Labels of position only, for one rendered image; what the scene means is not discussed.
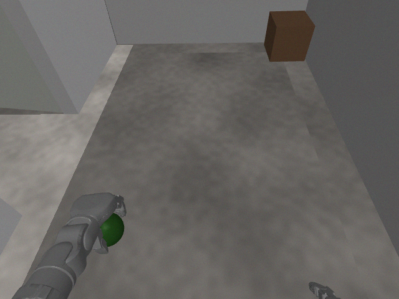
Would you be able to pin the left robot arm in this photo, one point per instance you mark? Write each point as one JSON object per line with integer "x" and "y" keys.
{"x": 64, "y": 262}

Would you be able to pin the left robot hand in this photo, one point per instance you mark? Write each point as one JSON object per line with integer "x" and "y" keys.
{"x": 100, "y": 206}

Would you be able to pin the right robot hand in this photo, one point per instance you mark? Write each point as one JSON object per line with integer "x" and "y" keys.
{"x": 322, "y": 292}

